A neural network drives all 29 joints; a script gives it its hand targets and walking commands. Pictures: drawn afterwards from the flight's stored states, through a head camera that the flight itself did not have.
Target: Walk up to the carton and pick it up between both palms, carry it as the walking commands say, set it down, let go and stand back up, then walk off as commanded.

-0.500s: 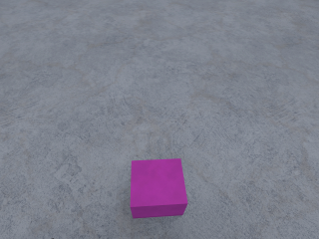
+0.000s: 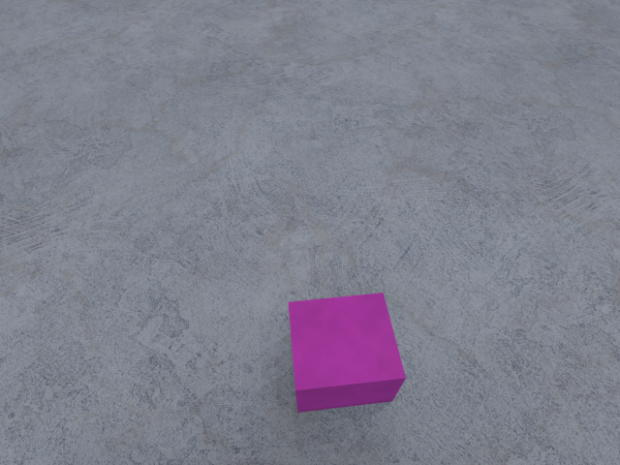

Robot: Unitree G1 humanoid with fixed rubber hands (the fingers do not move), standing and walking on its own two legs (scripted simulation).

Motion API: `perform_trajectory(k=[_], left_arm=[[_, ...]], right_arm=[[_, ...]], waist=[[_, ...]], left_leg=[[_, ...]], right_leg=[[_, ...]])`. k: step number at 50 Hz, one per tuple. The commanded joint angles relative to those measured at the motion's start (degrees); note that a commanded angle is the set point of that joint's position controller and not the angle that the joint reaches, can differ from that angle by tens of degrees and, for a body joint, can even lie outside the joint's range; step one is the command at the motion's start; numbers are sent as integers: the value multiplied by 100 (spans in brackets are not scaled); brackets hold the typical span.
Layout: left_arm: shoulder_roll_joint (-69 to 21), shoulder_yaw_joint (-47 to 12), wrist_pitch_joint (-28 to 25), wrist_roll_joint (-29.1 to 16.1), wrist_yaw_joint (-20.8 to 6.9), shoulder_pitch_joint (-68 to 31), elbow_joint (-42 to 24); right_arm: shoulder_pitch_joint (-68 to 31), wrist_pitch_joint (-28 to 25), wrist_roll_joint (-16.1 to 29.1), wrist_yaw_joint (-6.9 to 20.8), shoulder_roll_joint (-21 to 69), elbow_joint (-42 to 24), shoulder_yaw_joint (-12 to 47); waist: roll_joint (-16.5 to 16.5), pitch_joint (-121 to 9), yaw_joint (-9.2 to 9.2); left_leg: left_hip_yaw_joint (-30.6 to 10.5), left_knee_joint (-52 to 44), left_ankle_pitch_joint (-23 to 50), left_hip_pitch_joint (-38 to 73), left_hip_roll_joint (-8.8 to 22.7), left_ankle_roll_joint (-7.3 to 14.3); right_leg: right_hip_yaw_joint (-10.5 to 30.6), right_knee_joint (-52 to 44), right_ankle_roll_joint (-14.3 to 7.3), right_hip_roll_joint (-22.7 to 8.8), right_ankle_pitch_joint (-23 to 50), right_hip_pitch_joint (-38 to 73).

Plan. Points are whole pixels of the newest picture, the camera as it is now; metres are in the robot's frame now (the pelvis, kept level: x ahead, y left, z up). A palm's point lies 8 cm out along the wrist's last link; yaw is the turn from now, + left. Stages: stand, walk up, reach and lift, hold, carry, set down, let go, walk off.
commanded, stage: walk off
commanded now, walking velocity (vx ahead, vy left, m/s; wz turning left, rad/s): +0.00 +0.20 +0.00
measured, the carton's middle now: (340, 352) +0.51 -0.11 -0.66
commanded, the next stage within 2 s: stand in 0.84 s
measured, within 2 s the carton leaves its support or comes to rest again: neither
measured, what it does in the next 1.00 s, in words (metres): steps to the left: right foot, then left foot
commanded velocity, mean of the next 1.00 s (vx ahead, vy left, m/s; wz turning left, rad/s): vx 0.00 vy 0.16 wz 0.00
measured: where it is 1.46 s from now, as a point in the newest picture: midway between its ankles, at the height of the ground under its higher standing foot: outside the picture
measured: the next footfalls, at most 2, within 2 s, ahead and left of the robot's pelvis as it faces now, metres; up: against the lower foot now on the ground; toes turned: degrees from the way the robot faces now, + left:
right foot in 0.02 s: +0.02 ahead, -0.10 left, +0.00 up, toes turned -6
left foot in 0.40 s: +0.04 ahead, +0.26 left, +0.00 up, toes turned +6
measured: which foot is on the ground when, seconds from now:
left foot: down 0.00-0.04, up 0.06-0.38, down 0.40-0.74, up 0.76-1.00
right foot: up 0.00-0.00, down 0.02-0.40, up 0.42-0.72, down 0.74-1.00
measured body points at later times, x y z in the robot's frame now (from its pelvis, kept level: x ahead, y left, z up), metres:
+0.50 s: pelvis -0.01 +0.14 +0.00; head +0.02 +0.16 +0.45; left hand +0.01 +0.44 -0.15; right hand +0.08 -0.13 -0.12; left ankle +0.00 +0.26 -0.73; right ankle -0.05 -0.03 -0.67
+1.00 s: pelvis -0.01 +0.23 +0.01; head +0.01 +0.21 +0.46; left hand +0.00 +0.50 -0.12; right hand +0.04 -0.03 -0.15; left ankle -0.02 +0.41 -0.69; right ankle -0.02 +0.11 -0.73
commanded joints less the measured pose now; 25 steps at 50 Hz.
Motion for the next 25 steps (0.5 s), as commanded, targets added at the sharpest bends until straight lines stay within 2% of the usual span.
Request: perform_trajectory(k=[1, 2, 3, 4, 5, 6, 7, 9, 12, 14, 16, 17, 18, 19, 20, 21, 22, 23, 24, 25], left_arm=[[734, 174, -107, 70, 59, 1081, 125], [1180, 294, -123, 181, 67, 1229, 110], [1564, 387, -54, 230, 75, 954, 44], [1300, 348, -111, 258, 70, 932, 61], [1144, 318, -159, 197, 51, 555, -33], [1086, 313, -192, 165, 25, 169, -136], [1051, 318, -237, 142, 15, 99, -163], [964, 348, -261, 189, -35, 293, -143], [1133, 461, -248, 271, -67, 717, -32], [1346, 567, -226, 288, -100, 827, -27], [1527, 667, -187, 294, -143, 767, -80], [1582, 694, -176, 280, -156, 692, -125], [1604, 701, -162, 256, -157, 572, -181], [1514, 668, -158, 242, -160, 504, -229], [1168, 571, -171, 283, -197, 846, -220], [453, 425, -113, 315, -213, 889, -463], [445, 372, 31, 139, -90, 428, -528], [722, 433, 78, 49, -89, 228, -584], [811, 467, 59, 45, -115, 331, -544], [895, 491, 23, 100, -135, 553, -418]], right_arm=[[185, 13, 64, -37, -861, -114, -222], [223, -33, 102, -10, -636, -265, -210], [-77, -17, -55, -5, -844, -383, -298], [-178, -21, -143, 42, -951, -366, -366], [71, -49, -93, 102, -784, -279, -390], [327, -64, -56, 130, -735, -191, -433], [379, -69, -95, 176, -715, -174, -469], [301, -34, -43, 222, -532, -189, -448], [-137, 32, 61, 272, -261, -450, -328], [-415, 51, 75, 311, -259, -653, -278], [-357, 47, 84, 335, -369, -733, -294], [-198, 38, 75, 335, -419, -712, -322], [81, 23, 55, 323, -443, -617, -351], [459, -9, 6, 303, -507, -442, -396], [912, -91, -77, 289, -833, -301, -499], [969, -169, -89, 328, -1606, -451, -570], [841, -187, -12, 280, -1729, -501, -601], [501, -171, -44, 224, -1280, -554, -469], [157, -148, -44, 167, -1033, -615, -385], [-176, -137, -49, 121, -921, -710, -351]], waist=[[-41, -202, 470], [-1499, -236, 509], [-2050, 499, 571], [-977, 453, 455], [-687, 370, 180], [-563, 375, -68], [-682, 303, -58], [-879, 146, 100], [-1239, 99, 344], [-1480, 70, 487], [-1634, 5, 477], [-1664, -41, 397], [-1551, -84, 235], [-1244, -191, 57], [-196, -541, -83], [1982, -675, -97], [2389, -779, -416], [1726, -465, -239], [1281, -223, 1], [1062, -256, 190]], left_leg=[[-1542, -515, 642, -481, 1544, -312], [-975, 837, -755, -1553, 1009, -774], [-499, 2626, -2028, -2110, 434, -915], [-1327, 3635, -1717, -1862, 530, -933], [-1465, 4030, -1341, -1762, 571, -987], [-1471, 4146, -1058, -1736, 649, -1072], [-1396, 4215, -895, -1800, 634, -1185], [-1085, 3960, -831, -1785, 601, -1409], [-722, 2872, -1003, -1668, 791, -1547], [-414, 2095, -1149, -1241, 952, -1490], [-226, 1503, -1100, -808, 931, -1395], [-180, 1142, -961, -611, 926, -1330], [-107, 477, -499, -204, 923, -1242], [4, -183, -93, 431, 789, -1161], [-388, -620, 371, 1331, 1157, -1127], [-2107, -843, 1779, 1679, 2709, -699], [-2038, -799, 2036, 478, 2789, 108], [-1801, -831, 1552, 182, 2557, 162], [-1446, -789, 1285, -8, 2292, 20], [-1257, -701, 1207, 151, 2028, -78]], right_leg=[[283, -1841, -222, -480, 1217, 981], [2230, -2638, -636, -2037, 344, 1596], [3241, -2885, -1492, -3158, 1661, 434], [2746, -2698, -1548, -2913, 2260, 138], [2131, -2569, -1322, -2504, 2255, 3], [1645, -2491, -1023, -2155, 2139, 21], [1332, -2366, -883, -1928, 2467, 199], [812, -2083, -743, -1591, 3227, 479], [542, -1891, -623, -1494, 3557, 735], [485, -1869, -588, -1527, 3422, 612], [577, -1786, -489, -1591, 3501, 473], [651, -1706, -423, -1650, 3509, 436], [604, -1493, -314, -1633, 3449, 292], [490, -1092, -180, -1524, 3173, 36], [111, -125, 33, -1116, 2098, -416], [-378, 1413, 280, -192, -1465, -1760], [511, 2449, 117, 0, -1714, -1413], [737, 2995, -13, 41, -1427, -1544], [741, 3038, -75, -6, -977, -1570], [581, 3051, -44, -66, -520, -1554]])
